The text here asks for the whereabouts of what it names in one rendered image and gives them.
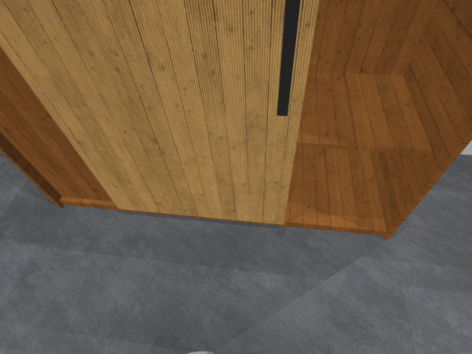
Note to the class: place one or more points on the wardrobe door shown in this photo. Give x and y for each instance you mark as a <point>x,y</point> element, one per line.
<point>172,104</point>
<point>29,127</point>

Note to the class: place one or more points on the handle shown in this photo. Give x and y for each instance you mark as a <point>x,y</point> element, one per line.
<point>287,58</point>

